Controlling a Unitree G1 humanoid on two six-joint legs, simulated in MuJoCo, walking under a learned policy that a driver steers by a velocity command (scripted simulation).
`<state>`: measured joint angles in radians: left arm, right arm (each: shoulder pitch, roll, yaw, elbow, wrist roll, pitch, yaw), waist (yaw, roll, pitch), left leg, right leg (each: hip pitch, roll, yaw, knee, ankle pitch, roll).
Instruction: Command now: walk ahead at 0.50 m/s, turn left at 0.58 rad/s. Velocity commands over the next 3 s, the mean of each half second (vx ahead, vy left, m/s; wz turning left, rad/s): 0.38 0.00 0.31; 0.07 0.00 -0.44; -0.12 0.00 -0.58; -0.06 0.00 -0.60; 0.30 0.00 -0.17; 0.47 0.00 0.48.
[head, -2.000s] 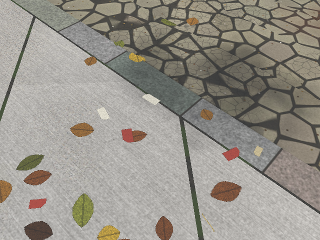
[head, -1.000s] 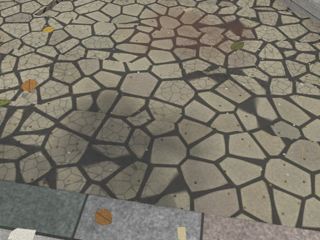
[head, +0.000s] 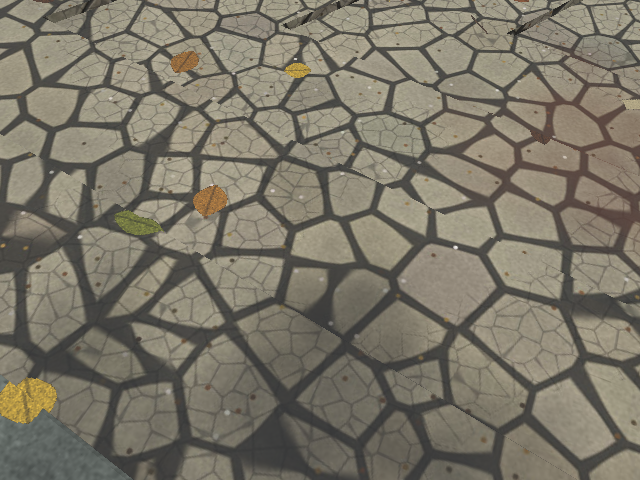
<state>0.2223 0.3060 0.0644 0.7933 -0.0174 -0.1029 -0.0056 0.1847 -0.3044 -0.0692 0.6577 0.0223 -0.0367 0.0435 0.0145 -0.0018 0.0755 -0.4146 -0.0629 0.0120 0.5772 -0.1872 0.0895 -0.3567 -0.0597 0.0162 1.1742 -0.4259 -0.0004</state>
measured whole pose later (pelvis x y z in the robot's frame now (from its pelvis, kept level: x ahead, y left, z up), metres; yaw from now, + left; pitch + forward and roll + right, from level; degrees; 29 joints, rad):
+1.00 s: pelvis +0.31 -0.01 -0.02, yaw -10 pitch +2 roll -1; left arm 0.20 0.35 0.11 0.71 -0.02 0.06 0.03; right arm 0.18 -0.25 -0.06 0.67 -0.02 -0.01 -0.03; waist 0.00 -0.05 0.01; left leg -0.28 0.02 -0.02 0.47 -0.22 0.00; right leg -0.55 0.10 0.12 1.13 -0.43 0.08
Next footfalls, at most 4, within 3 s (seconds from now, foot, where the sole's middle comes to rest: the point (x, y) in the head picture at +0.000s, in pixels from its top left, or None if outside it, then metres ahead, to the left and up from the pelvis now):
0.36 right None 0.39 -0.12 -0.80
0.84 left None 0.39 0.10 -0.80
1.26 right None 0.29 -0.15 -0.80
1.74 left None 0.28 0.13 -0.76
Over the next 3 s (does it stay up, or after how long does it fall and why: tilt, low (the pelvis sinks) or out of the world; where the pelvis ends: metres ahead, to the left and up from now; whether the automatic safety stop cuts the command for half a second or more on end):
stays up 0.47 -0.26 -0.02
